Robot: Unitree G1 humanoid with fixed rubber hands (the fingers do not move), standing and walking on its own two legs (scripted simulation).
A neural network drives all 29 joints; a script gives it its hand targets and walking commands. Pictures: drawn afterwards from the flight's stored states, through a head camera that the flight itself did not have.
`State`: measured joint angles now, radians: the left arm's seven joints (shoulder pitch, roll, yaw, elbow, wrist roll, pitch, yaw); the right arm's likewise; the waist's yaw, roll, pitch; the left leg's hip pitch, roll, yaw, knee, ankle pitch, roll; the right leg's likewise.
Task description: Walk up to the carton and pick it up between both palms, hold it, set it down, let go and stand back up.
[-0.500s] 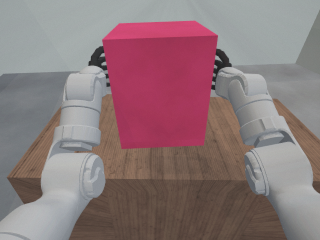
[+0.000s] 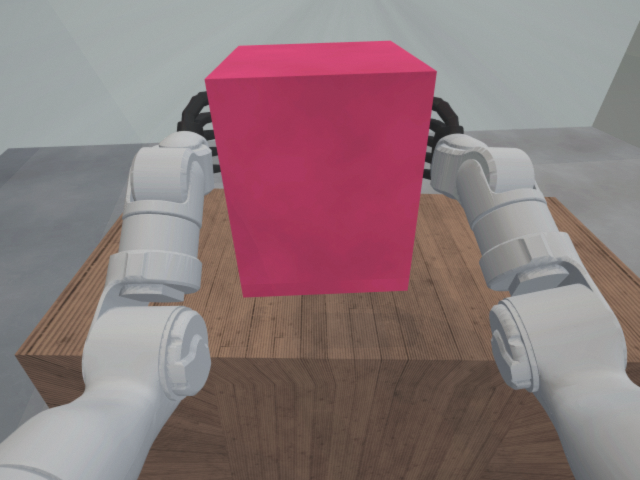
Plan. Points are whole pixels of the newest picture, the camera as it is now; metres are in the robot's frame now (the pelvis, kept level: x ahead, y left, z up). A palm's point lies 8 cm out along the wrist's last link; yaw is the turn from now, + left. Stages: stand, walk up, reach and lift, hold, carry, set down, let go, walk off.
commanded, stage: hold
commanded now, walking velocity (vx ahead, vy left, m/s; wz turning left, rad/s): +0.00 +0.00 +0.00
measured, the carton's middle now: (320, 163) +0.41 -0.01 +0.27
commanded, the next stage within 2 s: set down in 0.68 s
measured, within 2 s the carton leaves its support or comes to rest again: neither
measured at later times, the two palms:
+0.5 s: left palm (191, 152) +0.38 +0.14 +0.29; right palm (442, 154) +0.38 -0.15 +0.30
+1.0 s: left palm (195, 138) +0.41 +0.14 +0.30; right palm (438, 143) +0.39 -0.15 +0.31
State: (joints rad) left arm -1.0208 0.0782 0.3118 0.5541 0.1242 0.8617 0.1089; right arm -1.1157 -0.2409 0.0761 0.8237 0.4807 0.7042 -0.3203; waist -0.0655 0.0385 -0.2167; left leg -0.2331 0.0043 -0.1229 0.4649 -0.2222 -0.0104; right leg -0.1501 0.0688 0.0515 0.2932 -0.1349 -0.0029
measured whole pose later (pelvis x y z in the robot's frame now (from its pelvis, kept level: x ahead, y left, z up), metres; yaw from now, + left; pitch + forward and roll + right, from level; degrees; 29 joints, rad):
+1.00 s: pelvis +0.00 +0.00 +0.00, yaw +0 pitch +0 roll -2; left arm -1.16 0.13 0.38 0.84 0.14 0.63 0.08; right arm -1.22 -0.18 -0.08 1.03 0.34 0.53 -0.28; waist -0.08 0.01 -0.19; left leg -0.23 0.00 -0.12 0.43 -0.20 -0.01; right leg -0.16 0.06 0.06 0.28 -0.12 0.00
